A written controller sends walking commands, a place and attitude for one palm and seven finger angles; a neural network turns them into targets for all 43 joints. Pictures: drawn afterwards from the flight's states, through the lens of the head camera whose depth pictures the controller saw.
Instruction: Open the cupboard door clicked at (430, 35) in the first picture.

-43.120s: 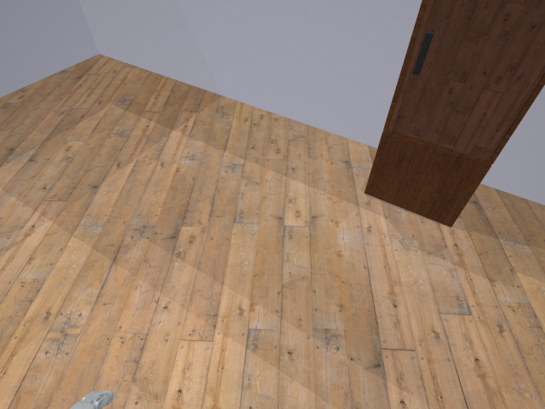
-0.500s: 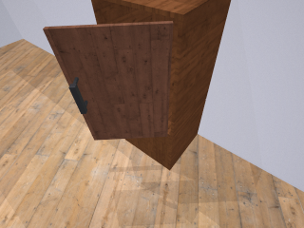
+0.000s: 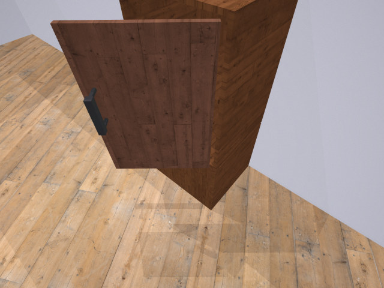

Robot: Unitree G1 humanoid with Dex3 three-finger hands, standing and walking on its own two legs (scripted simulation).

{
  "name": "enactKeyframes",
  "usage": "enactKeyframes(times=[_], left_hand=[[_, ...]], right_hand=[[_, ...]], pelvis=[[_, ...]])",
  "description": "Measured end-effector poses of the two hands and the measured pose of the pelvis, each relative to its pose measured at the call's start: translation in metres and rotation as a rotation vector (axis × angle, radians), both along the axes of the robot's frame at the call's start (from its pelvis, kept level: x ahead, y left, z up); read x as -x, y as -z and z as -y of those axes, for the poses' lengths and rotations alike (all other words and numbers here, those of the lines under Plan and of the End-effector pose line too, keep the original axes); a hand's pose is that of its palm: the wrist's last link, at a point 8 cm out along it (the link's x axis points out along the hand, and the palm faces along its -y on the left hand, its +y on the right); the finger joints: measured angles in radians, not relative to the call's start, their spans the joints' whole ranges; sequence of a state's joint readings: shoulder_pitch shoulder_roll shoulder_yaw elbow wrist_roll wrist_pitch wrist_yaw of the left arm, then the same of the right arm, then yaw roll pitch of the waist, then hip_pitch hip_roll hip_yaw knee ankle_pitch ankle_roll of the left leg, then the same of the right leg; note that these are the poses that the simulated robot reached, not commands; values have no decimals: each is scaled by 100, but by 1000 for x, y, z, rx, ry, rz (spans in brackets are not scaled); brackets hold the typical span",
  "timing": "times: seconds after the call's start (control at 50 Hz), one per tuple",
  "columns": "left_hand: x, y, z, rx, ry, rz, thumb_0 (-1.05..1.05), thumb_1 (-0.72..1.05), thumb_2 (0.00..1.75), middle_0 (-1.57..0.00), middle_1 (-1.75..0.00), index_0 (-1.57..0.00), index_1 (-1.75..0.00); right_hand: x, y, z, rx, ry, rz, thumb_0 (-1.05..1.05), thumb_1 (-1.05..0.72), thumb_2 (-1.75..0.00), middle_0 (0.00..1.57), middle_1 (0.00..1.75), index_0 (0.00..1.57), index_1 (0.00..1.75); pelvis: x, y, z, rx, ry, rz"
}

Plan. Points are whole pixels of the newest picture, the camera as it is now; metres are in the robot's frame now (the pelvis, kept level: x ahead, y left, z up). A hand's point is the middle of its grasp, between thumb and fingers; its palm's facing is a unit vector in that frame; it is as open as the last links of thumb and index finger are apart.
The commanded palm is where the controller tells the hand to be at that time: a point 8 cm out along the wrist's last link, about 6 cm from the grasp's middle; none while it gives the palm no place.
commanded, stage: shuffle to correct the standing spot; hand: left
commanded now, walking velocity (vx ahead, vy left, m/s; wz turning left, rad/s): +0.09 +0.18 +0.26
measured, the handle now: (98, 112) +0.58 +0.33 +0.01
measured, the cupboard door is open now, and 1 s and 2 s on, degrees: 40 40 40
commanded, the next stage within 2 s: come to a stop and stand still in 0.22 s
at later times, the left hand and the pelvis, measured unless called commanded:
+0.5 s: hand out of the picture +0.10 +0.24 -0.16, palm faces +0.06 -0.97 -0.22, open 7.4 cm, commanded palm none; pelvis +0.04 +0.06 +0.00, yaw +2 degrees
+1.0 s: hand out of the picture +0.06 +0.20 -0.16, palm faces +0.07 -0.97 -0.23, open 7.2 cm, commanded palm none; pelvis +0.05 +0.02 +0.01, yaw +2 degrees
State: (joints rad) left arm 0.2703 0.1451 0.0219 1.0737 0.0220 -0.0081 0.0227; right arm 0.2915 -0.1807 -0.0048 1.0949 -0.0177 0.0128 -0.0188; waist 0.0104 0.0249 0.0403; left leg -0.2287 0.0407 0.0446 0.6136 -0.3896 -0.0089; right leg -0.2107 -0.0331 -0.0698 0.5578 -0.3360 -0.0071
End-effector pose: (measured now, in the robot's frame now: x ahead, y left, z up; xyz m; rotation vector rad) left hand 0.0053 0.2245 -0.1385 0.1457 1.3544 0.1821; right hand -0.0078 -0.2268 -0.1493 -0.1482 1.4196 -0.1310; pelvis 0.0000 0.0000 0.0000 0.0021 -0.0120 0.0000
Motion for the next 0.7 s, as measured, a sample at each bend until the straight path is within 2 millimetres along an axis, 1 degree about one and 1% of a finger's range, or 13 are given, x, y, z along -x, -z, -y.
enactKeyframes(times=[0.04, 0.1, 0.16, 0.2, 0.26, 0.34, 0.38, 0.44, 0.54, 0.62, 0.7], left_hand=[[4, 1, -6, 2, -29, 6, 0, 91, 89, -20, -30, -20, -30], [12, 5, -20, 7, -64, -5, 0, 90, 89, -20, -30, -20, -30], [19, 17, -39, 12, -82, -41, 0, 90, 89, -20, -30, -20, -30], [18, 18, -50, 7, -78, -73, 0, 90, 90, -20, -30, -20, -30], [4, 11, -63, -2, -56, -75, 0, 91, 90, -20, -30, -20, -30], [-25, -2, -73, -13, -36, -14, 0, 91, 90, -20, -30, -19, -30], [-41, -7, -73, -17, -27, 16, 0, 91, 90, -19, -30, -19, -30], [-65, -10, -70, -21, -11, 59, 0, 91, 90, -19, -30, -19, -30], [-98, -9, -55, -24, 8, 132, 0, 91, 90, -19, -30, -19, -30], [-109, -14, -45, -22, 37, 152, -1, 92, 90, -20, -30, -19, -30], [-109, -14, -39, -20, 40, 146, -1, 93, 90, -20, -30, -20, -30]], right_hand=[[-6, -3, -1, 15, -20, -11, 1, -91, -90, 20, 30, 20, 30], [-24, -9, -5, 41, -48, 7, 1, -91, -90, 20, 30, 20, 30], [-43, -11, -15, 70, -68, 65, 1, -91, -90, 20, 30, 20, 30], [-51, -13, -22, 76, -68, 96, 0, -91, -90, 20, 30, 20, 30], [-56, -16, -35, 67, -57, 116, 0, -91, -90, 20, 30, 20, 30], [-59, -15, -57, 25, -57, 109, 0, -91, -90, 20, 30, 20, 30], [-59, -13, -66, 6, -59, 99, 1, -91, -90, 20, 30, 20, 30], [-56, -8, -73, -13, -54, 76, 1, -92, -90, 20, 30, 20, 30], [-50, 3, -77, -44, -28, 36, 1, -92, -90, 21, 30, 20, 30], [-50, 5, -74, -53, 7, 25, 1, -92, -90, 21, 30, 20, 30], [-50, 1, -67, -48, 16, 24, 1, -92, -90, 20, 30, 20, 30]], pelvis=[[-1, 0, -6, 1, -16, -2], [-3, 0, -17, -1, -34, -2], [-6, 7, -32, -5, -39, 1], [-9, 8, -39, -8, -25, -2], [-14, 2, -49, -3, -18, -12], [-22, -5, -58, -7, -18, -25], [-27, -6, -61, -10, -21, -28], [-33, -7, -62, -18, -31, -27], [-42, -1, -57, -43, -36, -16], [-46, -3, -52, -25, -31, -8], [-48, -5, -45, -28, -28, -7]])
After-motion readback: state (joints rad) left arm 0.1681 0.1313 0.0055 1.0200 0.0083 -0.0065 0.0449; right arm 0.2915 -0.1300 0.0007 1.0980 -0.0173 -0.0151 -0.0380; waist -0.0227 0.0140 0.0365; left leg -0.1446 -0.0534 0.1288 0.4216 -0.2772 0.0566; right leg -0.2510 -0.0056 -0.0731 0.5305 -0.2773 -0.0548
